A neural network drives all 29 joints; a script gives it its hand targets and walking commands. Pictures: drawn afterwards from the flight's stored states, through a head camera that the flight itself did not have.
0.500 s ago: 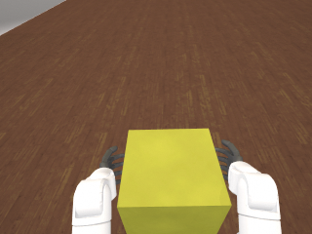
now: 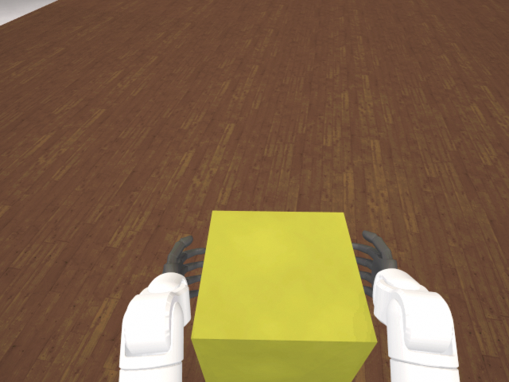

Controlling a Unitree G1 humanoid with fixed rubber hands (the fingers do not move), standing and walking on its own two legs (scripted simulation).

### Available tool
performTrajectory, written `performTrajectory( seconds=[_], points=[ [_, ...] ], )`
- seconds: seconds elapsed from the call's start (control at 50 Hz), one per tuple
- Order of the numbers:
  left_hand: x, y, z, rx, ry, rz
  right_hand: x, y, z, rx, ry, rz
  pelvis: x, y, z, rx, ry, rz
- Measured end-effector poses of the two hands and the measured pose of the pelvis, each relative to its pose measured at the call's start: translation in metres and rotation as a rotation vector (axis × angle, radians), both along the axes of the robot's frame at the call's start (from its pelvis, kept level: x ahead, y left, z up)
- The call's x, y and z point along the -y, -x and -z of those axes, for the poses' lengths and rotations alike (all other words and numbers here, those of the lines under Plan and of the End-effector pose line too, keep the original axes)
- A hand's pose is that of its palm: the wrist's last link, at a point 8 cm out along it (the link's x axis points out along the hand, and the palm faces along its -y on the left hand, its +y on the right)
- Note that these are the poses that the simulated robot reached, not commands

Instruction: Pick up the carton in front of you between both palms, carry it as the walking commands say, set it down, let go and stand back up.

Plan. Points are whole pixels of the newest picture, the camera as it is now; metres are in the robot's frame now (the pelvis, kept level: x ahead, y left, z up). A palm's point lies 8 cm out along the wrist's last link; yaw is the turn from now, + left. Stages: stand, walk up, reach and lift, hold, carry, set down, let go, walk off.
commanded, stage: carry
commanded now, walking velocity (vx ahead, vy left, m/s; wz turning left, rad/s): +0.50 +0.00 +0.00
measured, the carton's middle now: (276, 308) +0.26 -0.01 -0.02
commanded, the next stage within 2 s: none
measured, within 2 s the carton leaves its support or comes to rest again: neither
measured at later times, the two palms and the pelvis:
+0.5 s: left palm (203, 145) +0.57 +0.14 +0.08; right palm (338, 135) +0.61 -0.16 +0.07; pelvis +0.33 -0.04 +0.00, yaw +6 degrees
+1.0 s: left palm (190, 77) +0.91 +0.21 +0.06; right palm (292, 72) +0.92 -0.08 +0.07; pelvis +0.65 +0.06 +0.00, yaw +2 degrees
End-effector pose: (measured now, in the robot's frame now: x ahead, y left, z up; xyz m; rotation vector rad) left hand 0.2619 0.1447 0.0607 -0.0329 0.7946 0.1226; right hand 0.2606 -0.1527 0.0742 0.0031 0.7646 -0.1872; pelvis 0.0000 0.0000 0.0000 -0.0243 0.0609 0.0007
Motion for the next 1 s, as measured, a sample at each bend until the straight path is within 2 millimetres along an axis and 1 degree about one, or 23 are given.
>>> performTrajectory(
  seconds=[0.06,0.12,0.18,0.22,0.28,0.34,0.36,0.4,0.44,0.54,0.64,0.7,0.74,0.8,0.86,0.88,0.9,0.94,1.0],
  points=[
    [-0.008,-0.029,-0.007,0.023,-0.002,-0.030,-0.008,-0.040,-0.009,0.023,0.005,-0.036,0.001,-0.036,-0.005,-0.006,0.009,-0.016],
    [-0.012,-0.062,-0.016,0.059,-0.001,-0.059,-0.012,-0.081,-0.018,0.059,0.004,-0.064,0.003,-0.075,-0.006,-0.005,0.011,-0.030],
    [-0.011,-0.101,-0.025,0.105,-0.005,-0.080,-0.012,-0.124,-0.025,0.104,-0.002,-0.079,0.008,-0.116,-0.002,-0.001,0.006,-0.041],
    [-0.008,-0.130,-0.028,0.126,-0.009,-0.087,-0.009,-0.154,-0.026,0.125,-0.009,-0.082,0.012,-0.145,0.002,0.000,0.002,-0.046],
    [0.000,-0.179,-0.027,0.140,-0.017,-0.089,0.000,-0.201,-0.020,0.139,-0.023,-0.079,0.020,-0.193,0.013,0.002,-0.003,-0.058],
    [0.009,-0.228,-0.019,0.138,-0.035,-0.095,0.008,-0.252,-0.006,0.137,-0.045,-0.082,0.029,-0.242,0.028,0.017,0.003,-0.081],
    [0.010,-0.242,-0.016,0.120,-0.042,-0.098,0.010,-0.267,-0.001,0.118,-0.054,-0.084,0.031,-0.254,0.028,0.016,0.010,-0.088],
    [0.011,-0.263,-0.011,0.069,-0.042,-0.113,0.010,-0.293,0.004,0.067,-0.058,-0.095,0.036,-0.275,0.022,0.013,0.001,-0.102],
    [0.010,-0.280,-0.009,0.033,-0.038,-0.132,0.009,-0.315,0.005,0.031,-0.059,-0.109,0.039,-0.295,0.013,0.009,-0.012,-0.107],
    [0.006,-0.330,-0.021,0.031,-0.050,-0.154,0.003,-0.373,-0.006,0.030,-0.056,-0.142,0.039,-0.350,-0.003,-0.003,-0.035,-0.102],
    [-0.001,-0.394,-0.038,0.076,-0.051,-0.141,-0.002,-0.432,-0.021,0.075,-0.057,-0.129,0.029,-0.412,-0.010,-0.012,-0.045,-0.091],
    [-0.008,-0.439,-0.045,0.108,-0.048,-0.125,-0.009,-0.471,-0.028,0.106,-0.059,-0.110,0.017,-0.452,-0.008,-0.013,-0.043,-0.086],
    [-0.016,-0.469,-0.045,0.120,-0.044,-0.115,-0.016,-0.498,-0.029,0.118,-0.056,-0.099,0.008,-0.481,-0.005,-0.013,-0.038,-0.085],
    [-0.032,-0.517,-0.036,0.122,-0.032,-0.107,-0.032,-0.543,-0.023,0.120,-0.046,-0.089,-0.009,-0.528,0.005,-0.009,-0.028,-0.076],
    [-0.051,-0.567,-0.017,0.119,-0.010,-0.099,-0.051,-0.590,-0.011,0.116,-0.023,-0.080,-0.029,-0.575,0.022,0.003,-0.031,-0.057],
    [-0.055,-0.581,-0.009,0.098,0.003,-0.099,-0.056,-0.604,-0.006,0.095,-0.010,-0.078,-0.034,-0.587,0.022,0.002,-0.039,-0.052],
    [-0.059,-0.593,-0.003,0.070,0.010,-0.096,-0.059,-0.615,-0.001,0.066,-0.005,-0.073,-0.039,-0.598,0.020,-0.001,-0.036,-0.045],
    [-0.064,-0.616,0.002,0.020,0.009,-0.080,-0.064,-0.634,0.004,0.017,-0.004,-0.058,-0.047,-0.618,0.013,-0.006,-0.023,-0.034],
    [-0.069,-0.651,-0.001,0.000,0.008,-0.056,-0.069,-0.662,0.001,-0.005,0.000,-0.038,-0.057,-0.649,0.001,-0.015,-0.004,-0.030]
  ],
)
